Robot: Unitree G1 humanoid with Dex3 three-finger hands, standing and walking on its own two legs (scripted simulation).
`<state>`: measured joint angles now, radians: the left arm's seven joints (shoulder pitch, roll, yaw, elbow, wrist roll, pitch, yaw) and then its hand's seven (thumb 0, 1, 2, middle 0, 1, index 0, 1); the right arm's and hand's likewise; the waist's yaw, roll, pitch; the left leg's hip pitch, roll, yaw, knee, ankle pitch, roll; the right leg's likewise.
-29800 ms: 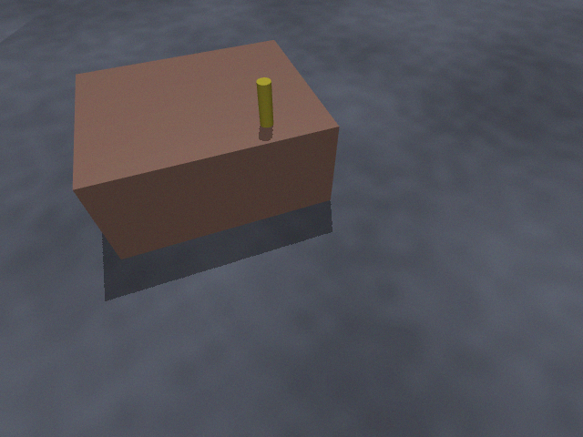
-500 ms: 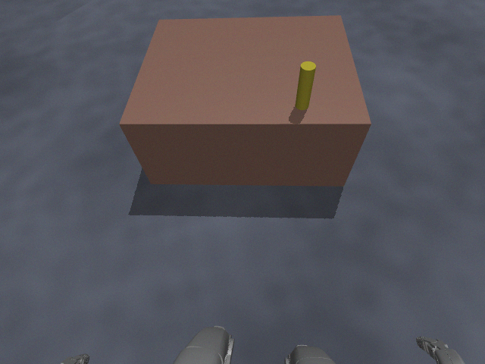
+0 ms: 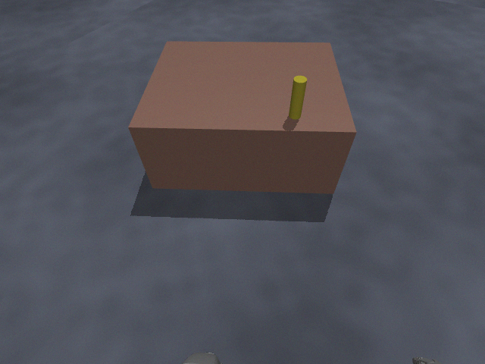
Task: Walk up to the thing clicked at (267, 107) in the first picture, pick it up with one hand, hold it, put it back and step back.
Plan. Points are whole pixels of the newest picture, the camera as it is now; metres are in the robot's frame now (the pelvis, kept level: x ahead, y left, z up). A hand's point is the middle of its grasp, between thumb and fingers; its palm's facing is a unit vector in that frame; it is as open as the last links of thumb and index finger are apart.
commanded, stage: step back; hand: right
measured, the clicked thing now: (297, 98) +1.12 -0.19 -0.26
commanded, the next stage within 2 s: stand in 0.70 s
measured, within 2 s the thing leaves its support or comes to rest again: neither
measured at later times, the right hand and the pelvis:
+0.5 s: hand out of the picture +0.14 -0.22 -0.14, palm faces -0.04 +0.94 -0.34, open 7.4 cm; pelvis +0.03 +0.02 +0.01, yaw +1 degrees
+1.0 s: hand out of the picture +0.12 -0.23 -0.14, palm faces -0.02 +0.94 -0.34, open 7.4 cm; pelvis +0.02 +0.02 +0.02, yaw +1 degrees
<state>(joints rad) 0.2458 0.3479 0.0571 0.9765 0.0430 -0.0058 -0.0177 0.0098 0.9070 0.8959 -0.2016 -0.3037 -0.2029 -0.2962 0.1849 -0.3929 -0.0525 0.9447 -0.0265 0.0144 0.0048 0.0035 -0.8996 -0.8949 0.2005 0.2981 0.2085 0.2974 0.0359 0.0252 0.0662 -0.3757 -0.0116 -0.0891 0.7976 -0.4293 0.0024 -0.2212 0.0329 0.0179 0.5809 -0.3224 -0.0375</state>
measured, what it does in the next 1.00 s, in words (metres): stands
